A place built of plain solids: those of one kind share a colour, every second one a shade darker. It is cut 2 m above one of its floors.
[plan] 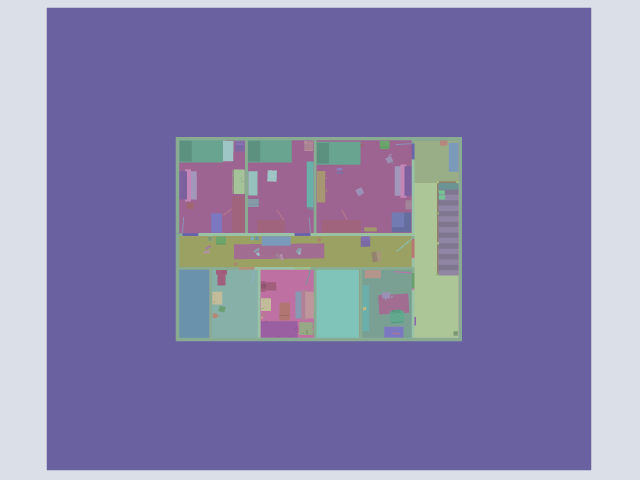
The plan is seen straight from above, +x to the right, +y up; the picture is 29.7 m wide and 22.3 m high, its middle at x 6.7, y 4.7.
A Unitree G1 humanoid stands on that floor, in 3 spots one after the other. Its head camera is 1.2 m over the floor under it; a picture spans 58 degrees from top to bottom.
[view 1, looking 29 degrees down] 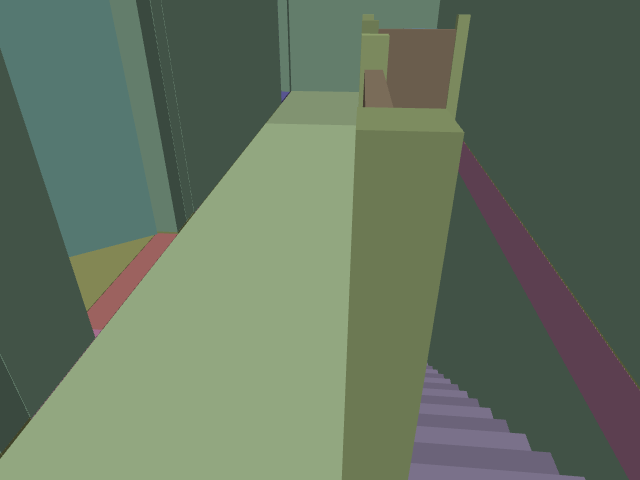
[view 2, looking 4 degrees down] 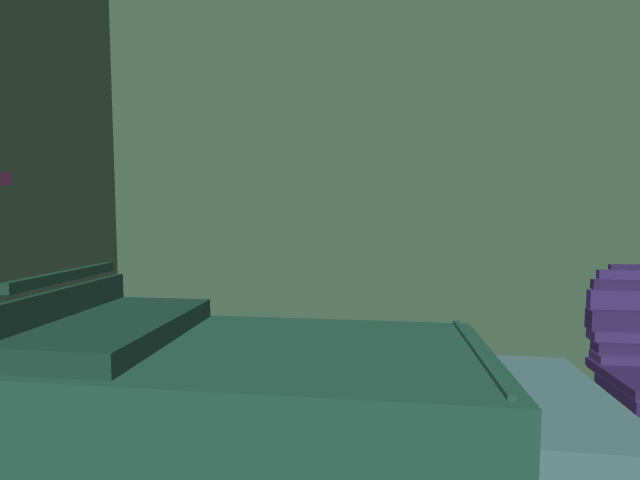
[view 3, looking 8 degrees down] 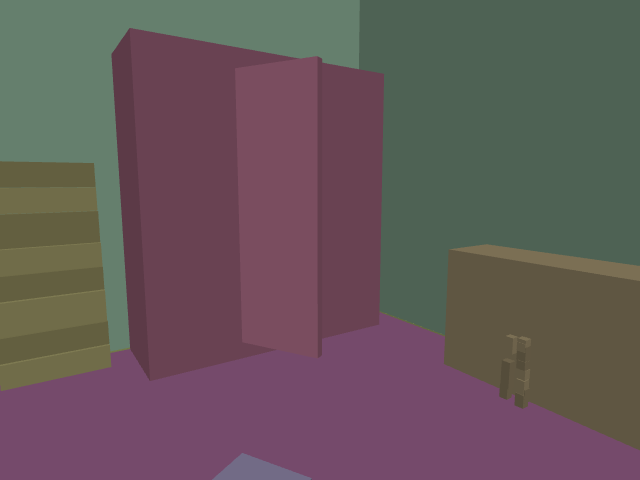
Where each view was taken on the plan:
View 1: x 12.12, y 2.58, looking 95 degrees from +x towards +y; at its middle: upper_floor_landing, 2.48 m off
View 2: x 1.68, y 6.92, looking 97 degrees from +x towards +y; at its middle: wall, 2.43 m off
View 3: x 9.12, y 8.22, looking -124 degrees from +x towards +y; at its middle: wardrobe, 2.57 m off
